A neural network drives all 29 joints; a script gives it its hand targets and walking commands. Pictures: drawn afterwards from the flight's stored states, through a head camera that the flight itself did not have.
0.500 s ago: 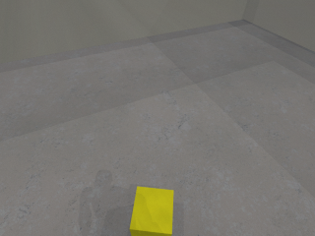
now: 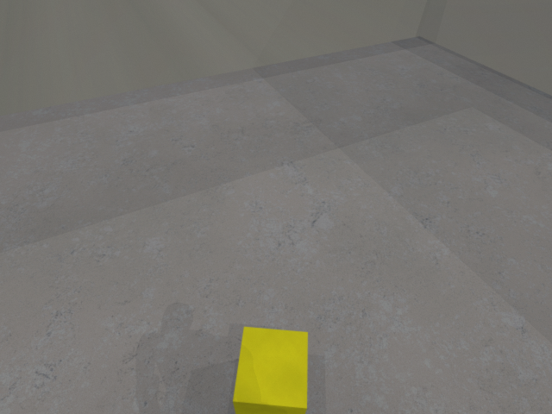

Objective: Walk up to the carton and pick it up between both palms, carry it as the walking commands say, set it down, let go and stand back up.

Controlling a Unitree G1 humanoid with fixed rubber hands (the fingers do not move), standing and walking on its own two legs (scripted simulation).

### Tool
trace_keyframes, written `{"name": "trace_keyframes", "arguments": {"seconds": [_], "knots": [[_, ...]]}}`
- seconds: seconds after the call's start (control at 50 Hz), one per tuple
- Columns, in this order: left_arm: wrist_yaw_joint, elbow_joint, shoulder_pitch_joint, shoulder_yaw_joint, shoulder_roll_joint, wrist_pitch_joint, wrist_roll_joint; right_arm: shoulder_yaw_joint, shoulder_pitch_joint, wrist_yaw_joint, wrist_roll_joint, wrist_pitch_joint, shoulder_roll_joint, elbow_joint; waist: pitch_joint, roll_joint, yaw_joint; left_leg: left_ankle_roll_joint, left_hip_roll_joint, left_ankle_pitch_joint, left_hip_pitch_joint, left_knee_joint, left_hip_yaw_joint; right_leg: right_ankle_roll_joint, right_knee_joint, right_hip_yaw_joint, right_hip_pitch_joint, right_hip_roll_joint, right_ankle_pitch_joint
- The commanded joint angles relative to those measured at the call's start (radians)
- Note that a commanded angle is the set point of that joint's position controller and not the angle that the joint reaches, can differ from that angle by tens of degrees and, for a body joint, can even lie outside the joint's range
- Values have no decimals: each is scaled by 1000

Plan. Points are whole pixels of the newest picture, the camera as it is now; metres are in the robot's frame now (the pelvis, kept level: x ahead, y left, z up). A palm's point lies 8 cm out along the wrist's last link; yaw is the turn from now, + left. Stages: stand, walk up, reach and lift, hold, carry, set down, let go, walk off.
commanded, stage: walk up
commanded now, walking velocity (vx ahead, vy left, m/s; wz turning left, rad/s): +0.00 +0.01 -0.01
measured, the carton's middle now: (272, 378) +0.40 +0.00 -0.66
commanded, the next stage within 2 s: stand in 0.20 s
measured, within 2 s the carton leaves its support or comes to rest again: neither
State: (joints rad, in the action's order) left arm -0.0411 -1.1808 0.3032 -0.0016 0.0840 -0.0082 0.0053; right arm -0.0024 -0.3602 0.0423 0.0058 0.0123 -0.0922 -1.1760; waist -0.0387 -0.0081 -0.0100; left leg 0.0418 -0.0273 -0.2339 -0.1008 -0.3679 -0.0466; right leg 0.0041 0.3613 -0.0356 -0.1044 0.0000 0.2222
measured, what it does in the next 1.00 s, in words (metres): stands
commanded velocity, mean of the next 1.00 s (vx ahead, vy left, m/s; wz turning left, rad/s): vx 0.00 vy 0.00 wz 0.00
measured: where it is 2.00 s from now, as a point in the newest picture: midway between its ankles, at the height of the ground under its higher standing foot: outside the picture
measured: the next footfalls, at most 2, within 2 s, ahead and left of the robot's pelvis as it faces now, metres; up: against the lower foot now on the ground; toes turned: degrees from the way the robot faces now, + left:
none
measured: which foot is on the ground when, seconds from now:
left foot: down 0.00-1.00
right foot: down 0.00-1.00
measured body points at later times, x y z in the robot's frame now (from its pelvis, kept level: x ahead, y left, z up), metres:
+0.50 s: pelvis +0.00 +0.01 +0.00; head +0.00 +0.01 +0.45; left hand -0.03 +0.21 -0.17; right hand -0.04 -0.19 -0.16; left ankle -0.02 +0.09 -0.75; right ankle -0.02 -0.11 -0.75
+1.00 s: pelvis -0.03 +0.00 -0.04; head +0.10 +0.00 +0.39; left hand +0.12 +0.20 -0.19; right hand +0.10 -0.20 -0.18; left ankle -0.02 +0.09 -0.75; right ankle -0.01 -0.12 -0.75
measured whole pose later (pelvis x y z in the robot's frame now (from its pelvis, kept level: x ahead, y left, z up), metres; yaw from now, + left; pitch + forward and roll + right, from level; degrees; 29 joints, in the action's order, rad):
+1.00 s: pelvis -0.03 +0.00 -0.04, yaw -1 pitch +18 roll -1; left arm 0.03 -0.49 0.10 0.07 0.08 0.49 0.04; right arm -0.05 -0.14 -0.01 0.07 -0.48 -0.07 -0.47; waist 0.05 -0.01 0.02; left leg 0.04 0.00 -0.35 -0.74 -0.79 -0.06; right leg 0.01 0.76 -0.04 -0.74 0.00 0.33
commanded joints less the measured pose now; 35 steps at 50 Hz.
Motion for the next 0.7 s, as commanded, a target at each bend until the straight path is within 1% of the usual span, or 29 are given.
{"name": "trace_keyframes", "arguments": {"seconds": [0.0,0.02,0.04,0.12,0.18,0.2,0.22,0.24,0.28,0.34,0.38,0.5,0.52,0.54,0.56,0.58,0.6,0.62,0.64,0.66,0.68], "knots": [[-4,12,76,14,81,-7,0,-13,-92,6,-1,9,-79,14,-84,-1,5,-11,129,122,-67,86,109,1,-62,77,-49,94,-82],[-5,12,77,11,75,-7,-1,-16,-90,6,-1,9,-82,15,-87,-7,5,-10,131,122,-68,86,106,0,-64,78,-54,94,-80],[-4,13,73,12,77,-7,-2,-14,-92,5,-2,9,-75,14,-87,4,6,-10,131,115,-71,90,112,-2,-61,75,-53,94,-76],[-4,16,79,12,75,-7,0,-18,-96,7,-3,10,-85,22,-87,-12,4,-10,129,106,-75,93,113,-4,-59,77,-54,96,-76],[-5,15,81,16,86,-6,0,-18,-93,6,-2,12,-85,30,-91,4,5,-7,134,113,-73,93,121,-8,-57,71,-61,96,-79],[-3,18,84,10,71,-7,0,-20,-103,3,-6,14,-83,27,-87,16,5,-2,133,113,-75,86,113,-1,-56,79,-57,98,-95],[-3,20,88,11,73,-7,0,-21,-104,2,-5,15,-81,30,-82,17,5,-2,132,111,-71,86,112,-1,-56,78,-58,99,-91],[-2,20,89,13,80,-7,-2,-20,-105,1,-5,15,-79,29,-87,6,6,-2,133,100,-79,91,114,1,-55,79,-58,99,-87],[-1,23,88,12,81,-9,-1,-22,-103,0,-5,16,-84,39,-92,0,5,-2,133,90,-87,91,117,-2,-54,77,-60,98,-85],[-2,24,93,11,79,-8,1,-25,-100,0,-5,17,-88,48,-82,13,5,2,134,93,-73,89,115,-6,-52,75,-65,97,-81],[-1,29,92,14,85,-9,-1,-24,-101,-1,-8,18,-85,51,-87,-5,4,1,136,88,-83,94,123,-3,-45,77,-64,97,-77],[-1,35,97,15,96,-10,1,-29,-96,-2,-7,21,-96,66,-88,0,7,4,133,116,-70,81,116,-4,-44,71,-78,101,-74],[-10,792,-914,-116,154,31,-136,27,887,-16,-151,-21,-212,791,146,-104,97,33,66,-284,-397,-110,77,71,212,38,-410,2,248],[-35,560,-670,2,183,124,-75,3,690,12,-95,-115,-205,610,121,-67,35,53,136,-361,-481,-124,32,59,243,0,-320,25,293],[-41,628,-627,-53,191,187,-130,8,657,22,-70,-199,-238,673,196,2,0,37,131,-304,-445,-127,30,70,255,-37,-327,36,242],[-40,628,-600,-76,206,254,-169,36,673,24,-129,-268,-240,670,264,56,15,26,113,-274,-379,-179,19,76,242,-35,-394,48,238],[-32,644,-529,-81,228,323,-182,53,604,14,-162,-342,-238,651,304,27,7,29,91,-242,-328,-184,20,72,253,-40,-410,36,219],[-31,626,-402,-88,202,418,-208,64,504,11,-176,-446,-220,622,271,-36,18,34,95,-224,-384,-158,41,75,295,-32,-373,7,183],[-30,575,-331,-88,191,511,-194,64,436,2,-169,-544,-200,561,224,-73,15,45,94,-184,-446,-140,70,72,334,-13,-342,-7,120],[-22,534,-251,-82,185,599,-184,61,309,-2,-144,-628,-170,496,198,-43,3,46,78,-86,-442,-163,81,74,319,18,-370,-12,59],[-8,507,-171,-66,177,666,-174,53,213,-11,-117,-690,-156,474,223,-7,-6,28,77,83,-382,-210,106,82,302,42,-400,-9,-16]]}}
